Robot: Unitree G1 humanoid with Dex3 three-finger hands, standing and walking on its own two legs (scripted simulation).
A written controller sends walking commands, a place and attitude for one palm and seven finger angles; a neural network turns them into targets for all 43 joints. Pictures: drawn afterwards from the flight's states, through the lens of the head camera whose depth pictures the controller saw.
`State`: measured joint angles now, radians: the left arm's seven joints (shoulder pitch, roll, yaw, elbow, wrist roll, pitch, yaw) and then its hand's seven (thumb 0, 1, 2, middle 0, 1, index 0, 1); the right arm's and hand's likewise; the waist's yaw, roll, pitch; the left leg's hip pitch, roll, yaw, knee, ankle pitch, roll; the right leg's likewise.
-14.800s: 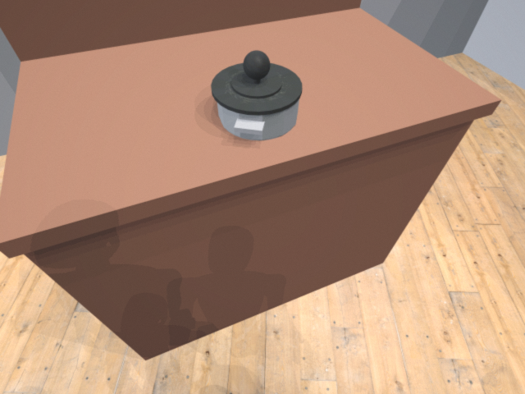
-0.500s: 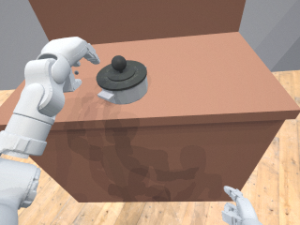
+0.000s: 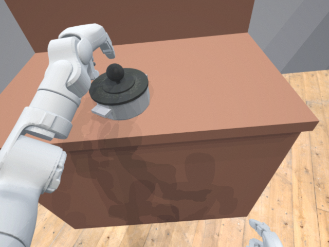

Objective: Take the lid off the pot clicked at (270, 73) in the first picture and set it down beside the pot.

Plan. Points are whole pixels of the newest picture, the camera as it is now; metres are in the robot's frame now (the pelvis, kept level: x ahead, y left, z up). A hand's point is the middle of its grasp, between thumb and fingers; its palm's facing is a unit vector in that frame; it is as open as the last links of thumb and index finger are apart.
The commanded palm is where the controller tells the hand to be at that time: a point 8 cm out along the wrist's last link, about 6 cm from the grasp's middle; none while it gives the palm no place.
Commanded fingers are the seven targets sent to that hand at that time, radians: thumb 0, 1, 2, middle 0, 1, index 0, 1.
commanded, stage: move the open hand above the knob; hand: left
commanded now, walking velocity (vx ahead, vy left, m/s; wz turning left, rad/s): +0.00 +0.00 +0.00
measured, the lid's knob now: (115, 72) +0.53 +0.16 +0.18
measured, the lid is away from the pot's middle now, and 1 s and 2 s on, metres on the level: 0.00 0.00 0.00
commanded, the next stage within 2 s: lower the open fingers around the knob in 1.16 s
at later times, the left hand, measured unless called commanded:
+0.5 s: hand (112, 47) +0.51 +0.14 +0.26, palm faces -0.22 -0.08 -0.97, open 10.1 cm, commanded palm +0.49 +0.15 +0.32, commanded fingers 0.00 -0.43 1.74 -0.89 -0.08 -0.89 -0.08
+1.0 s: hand (109, 48) +0.49 +0.14 +0.27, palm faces -0.21 -0.07 -0.97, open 10.1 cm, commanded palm +0.48 +0.15 +0.32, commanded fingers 0.00 -0.43 1.74 -0.89 -0.08 -0.89 -0.08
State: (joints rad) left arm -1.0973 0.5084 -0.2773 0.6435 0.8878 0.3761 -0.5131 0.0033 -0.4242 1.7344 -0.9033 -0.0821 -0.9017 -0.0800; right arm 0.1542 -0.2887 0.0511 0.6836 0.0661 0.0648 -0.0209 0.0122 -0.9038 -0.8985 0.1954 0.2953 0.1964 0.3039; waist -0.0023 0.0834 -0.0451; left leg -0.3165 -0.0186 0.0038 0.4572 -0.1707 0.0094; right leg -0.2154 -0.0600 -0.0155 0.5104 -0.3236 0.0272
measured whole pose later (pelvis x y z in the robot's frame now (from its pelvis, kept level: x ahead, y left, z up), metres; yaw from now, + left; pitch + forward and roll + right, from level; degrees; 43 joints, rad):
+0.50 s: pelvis +0.02 +0.00 +0.00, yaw -1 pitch +7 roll +1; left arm -1.38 0.46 -0.28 1.03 0.95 0.37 -0.51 0.00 -0.42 1.73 -0.90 -0.08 -0.90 -0.08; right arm 0.24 -0.29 0.03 0.74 0.05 0.06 -0.03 0.01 -0.90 -0.90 0.20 0.30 0.20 0.30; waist -0.08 0.06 -0.07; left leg -0.37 -0.01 0.02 0.44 -0.18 0.01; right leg -0.27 -0.06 0.00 0.47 -0.32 0.03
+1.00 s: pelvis +0.02 +0.00 +0.00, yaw -1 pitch +5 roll +1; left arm -1.36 0.46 -0.30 1.02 0.94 0.37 -0.51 0.00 -0.42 1.73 -0.90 -0.08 -0.90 -0.08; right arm 0.21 -0.28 0.03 0.72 0.06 0.07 -0.03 0.01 -0.90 -0.90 0.20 0.30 0.20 0.30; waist -0.06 0.06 -0.07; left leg -0.35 -0.01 0.02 0.44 -0.18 0.01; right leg -0.26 -0.05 0.01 0.49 -0.32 0.03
